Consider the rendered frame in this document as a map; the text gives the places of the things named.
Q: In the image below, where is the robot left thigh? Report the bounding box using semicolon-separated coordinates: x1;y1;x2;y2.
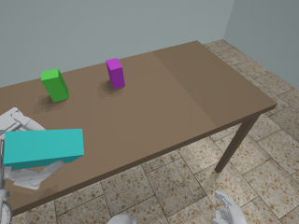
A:
107;214;137;224

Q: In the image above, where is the sponge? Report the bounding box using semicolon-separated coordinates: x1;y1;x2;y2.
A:
3;129;84;170

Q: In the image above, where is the robot left hand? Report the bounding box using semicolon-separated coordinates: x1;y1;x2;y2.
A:
0;107;64;189

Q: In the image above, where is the table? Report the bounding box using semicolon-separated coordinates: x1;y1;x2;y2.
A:
0;40;278;224

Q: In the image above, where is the robot left forearm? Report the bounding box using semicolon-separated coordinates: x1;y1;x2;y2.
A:
0;189;13;224

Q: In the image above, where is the robot right hand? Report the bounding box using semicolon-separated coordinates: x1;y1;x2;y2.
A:
213;190;249;224

